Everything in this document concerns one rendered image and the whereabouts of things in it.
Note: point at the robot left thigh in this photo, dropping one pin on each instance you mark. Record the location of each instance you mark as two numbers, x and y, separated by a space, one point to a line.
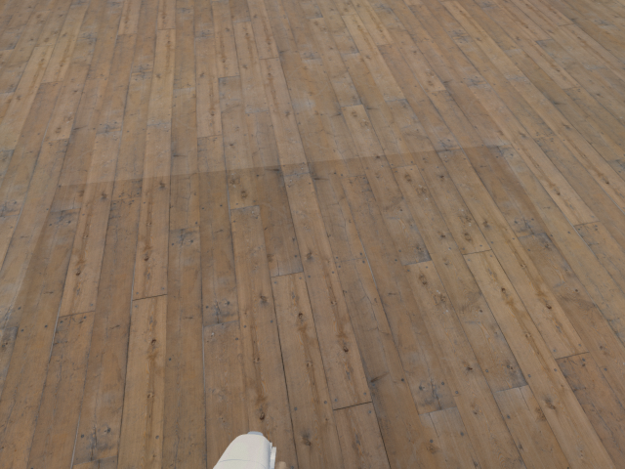
248 451

